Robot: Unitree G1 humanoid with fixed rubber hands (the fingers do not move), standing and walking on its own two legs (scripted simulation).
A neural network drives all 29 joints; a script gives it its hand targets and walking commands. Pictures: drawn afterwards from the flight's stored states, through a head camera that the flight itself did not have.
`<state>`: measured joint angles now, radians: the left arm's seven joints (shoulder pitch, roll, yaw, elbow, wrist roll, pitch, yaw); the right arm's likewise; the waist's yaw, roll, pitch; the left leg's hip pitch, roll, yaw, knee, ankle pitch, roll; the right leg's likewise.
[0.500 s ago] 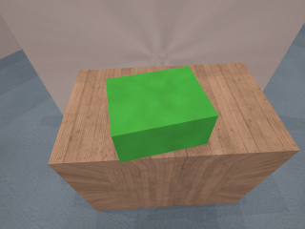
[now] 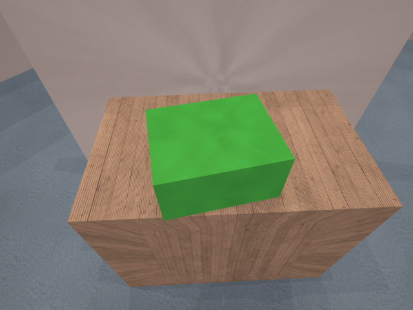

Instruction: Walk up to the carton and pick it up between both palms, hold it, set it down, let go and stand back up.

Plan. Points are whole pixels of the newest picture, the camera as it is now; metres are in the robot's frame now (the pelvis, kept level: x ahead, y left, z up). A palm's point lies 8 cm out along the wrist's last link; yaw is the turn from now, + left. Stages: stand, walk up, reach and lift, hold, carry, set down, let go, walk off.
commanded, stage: walk up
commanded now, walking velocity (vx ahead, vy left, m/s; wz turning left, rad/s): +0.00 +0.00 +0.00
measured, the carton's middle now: (212, 153) +0.49 +0.02 -0.03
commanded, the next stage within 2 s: none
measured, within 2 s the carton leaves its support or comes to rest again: neither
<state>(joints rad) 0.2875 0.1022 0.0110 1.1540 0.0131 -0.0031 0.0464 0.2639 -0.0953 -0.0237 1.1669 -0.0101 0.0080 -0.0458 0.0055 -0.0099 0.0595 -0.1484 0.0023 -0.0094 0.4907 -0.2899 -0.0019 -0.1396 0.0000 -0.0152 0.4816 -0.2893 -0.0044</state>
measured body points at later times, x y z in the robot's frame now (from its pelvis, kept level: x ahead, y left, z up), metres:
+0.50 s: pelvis -0.01 -0.08 -0.02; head +0.01 -0.06 +0.43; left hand +0.05 +0.20 -0.17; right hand -0.06 -0.31 -0.17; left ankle -0.01 +0.12 -0.74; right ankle +0.08 -0.22 -0.72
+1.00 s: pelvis -0.04 -0.11 -0.03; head -0.03 -0.08 +0.42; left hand -0.09 +0.15 -0.18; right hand +0.10 -0.34 -0.15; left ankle -0.07 +0.00 -0.74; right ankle +0.08 -0.24 -0.72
